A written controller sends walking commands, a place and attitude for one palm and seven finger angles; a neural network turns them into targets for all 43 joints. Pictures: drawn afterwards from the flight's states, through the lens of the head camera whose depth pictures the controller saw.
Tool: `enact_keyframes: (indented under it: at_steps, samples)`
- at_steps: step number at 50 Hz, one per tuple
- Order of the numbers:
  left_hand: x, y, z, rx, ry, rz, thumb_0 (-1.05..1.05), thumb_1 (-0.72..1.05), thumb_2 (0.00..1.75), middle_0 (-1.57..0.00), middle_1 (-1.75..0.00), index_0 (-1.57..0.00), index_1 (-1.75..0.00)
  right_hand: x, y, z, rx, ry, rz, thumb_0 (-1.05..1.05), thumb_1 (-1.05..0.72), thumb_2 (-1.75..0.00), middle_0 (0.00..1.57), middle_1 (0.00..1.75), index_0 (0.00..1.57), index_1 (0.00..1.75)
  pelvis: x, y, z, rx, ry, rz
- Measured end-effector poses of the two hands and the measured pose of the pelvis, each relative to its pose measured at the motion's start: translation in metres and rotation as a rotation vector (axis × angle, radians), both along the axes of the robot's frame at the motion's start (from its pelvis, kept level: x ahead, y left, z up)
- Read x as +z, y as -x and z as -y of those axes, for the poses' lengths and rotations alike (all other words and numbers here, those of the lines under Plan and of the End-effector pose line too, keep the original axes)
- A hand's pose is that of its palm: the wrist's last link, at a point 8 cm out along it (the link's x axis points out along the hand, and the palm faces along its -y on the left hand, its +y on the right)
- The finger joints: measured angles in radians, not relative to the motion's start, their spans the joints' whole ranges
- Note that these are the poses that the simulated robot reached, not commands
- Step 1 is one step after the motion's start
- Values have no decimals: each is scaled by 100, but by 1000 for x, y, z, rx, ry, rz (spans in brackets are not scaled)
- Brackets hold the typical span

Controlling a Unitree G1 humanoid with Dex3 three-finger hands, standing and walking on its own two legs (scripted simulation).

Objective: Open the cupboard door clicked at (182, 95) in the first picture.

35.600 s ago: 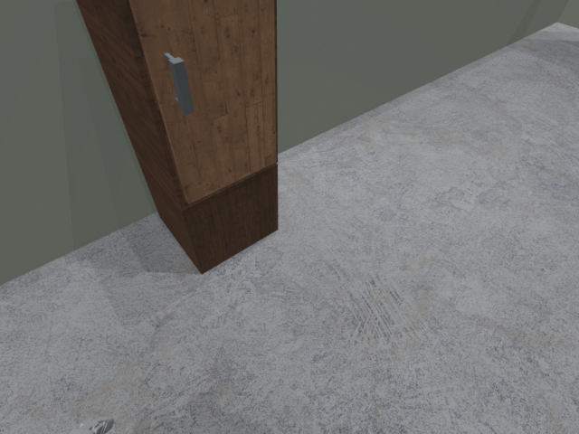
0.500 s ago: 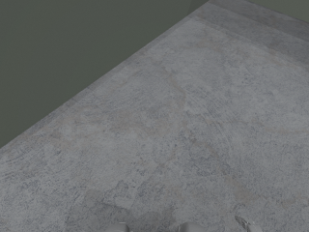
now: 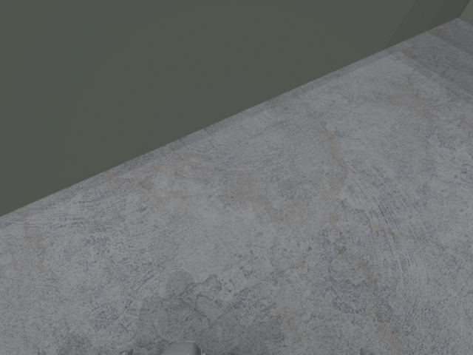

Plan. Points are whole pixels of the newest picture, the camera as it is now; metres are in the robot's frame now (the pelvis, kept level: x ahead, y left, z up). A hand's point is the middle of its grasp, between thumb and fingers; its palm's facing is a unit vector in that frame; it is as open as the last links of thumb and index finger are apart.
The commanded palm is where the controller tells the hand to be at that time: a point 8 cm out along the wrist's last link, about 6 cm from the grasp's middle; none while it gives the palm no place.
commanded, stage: turn to face it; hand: left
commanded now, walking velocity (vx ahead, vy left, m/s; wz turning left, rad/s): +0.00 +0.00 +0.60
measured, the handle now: out of the picture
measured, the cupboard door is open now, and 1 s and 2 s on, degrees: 45 45 45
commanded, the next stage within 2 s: none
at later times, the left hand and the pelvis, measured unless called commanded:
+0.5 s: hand out of the picture +0.05 +0.19 -0.15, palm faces +0.29 -0.91 -0.30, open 7.4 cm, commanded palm none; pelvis +0.02 -0.04 +0.00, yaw +18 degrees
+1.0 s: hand out of the picture -0.01 +0.18 -0.16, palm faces +0.59 -0.75 -0.32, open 7.4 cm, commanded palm none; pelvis +0.04 -0.06 -0.01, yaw +36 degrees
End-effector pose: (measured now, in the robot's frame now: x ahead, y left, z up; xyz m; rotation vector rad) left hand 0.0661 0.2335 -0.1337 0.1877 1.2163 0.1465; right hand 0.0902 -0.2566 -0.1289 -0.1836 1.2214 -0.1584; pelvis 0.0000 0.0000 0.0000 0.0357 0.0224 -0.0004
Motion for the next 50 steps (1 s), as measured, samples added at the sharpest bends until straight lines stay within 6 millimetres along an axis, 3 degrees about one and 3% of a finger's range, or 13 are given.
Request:
enact_keyframes:
  at_steps: [5,12,19,25,31,35,38,44,50]
  samples:
    - [-22,25,-26,97,3,-54,1,90,90,-20,-30,-21,-30,1,-32,-16,99,39,62,1,-91,-89,20,30,20,30,-13,-3,-9,65,23,-2]
    - [0,20,-39,171,-40,-11,1,91,90,-20,-30,-20,-30,6,-32,-19,160,40,21,1,-91,-89,21,30,20,30,-1,-5,0,136,43,-6]
    - [14,9,-23,208,-98,88,1,90,90,-20,-30,-20,-30,-15,-36,4,197,0,-40,1,-90,-89,21,30,21,30,-8,-12,28,223,30,-12]
    - [19,34,4,280,-93,59,1,90,90,-20,-30,-20,-30,-15,-62,14,257,-2,-59,1,-91,-89,20,30,20,30,-2,-15,37,309,13,10]
    - [7,67,20,381,-27,15,1,90,90,-20,-30,-21,-30,-1,-99,-8,372,7,-31,1,-91,-89,20,30,20,30,2,-20,36,403,-6,8]
    - [-15,97,15,472,8,-9,1,90,90,-20,-30,-21,-30,-5,-127,-34,471,27,35,1,-91,-90,20,30,20,30,-14,-20,24,467,22,4]
    - [-21,113,9,520,-1,-55,1,90,90,-20,-30,-21,-30,-2,-137,-47,520,35,63,1,-91,-89,20,30,20,30,-15,-19,26,492,15,4]
    - [-1,116,6,585,-44,-31,1,90,90,-20,-30,-20,-30,-2,-143,-52,581,21,33,1,-91,-89,21,30,20,30,-5,-25,37,554,30,1]
    - [12,109,21,632,-122,41,1,90,90,-20,-30,-20,-30,-22,-162,-43,623,-17,-8,1,-91,-89,21,30,21,30,-12,-40,57,634,21,3]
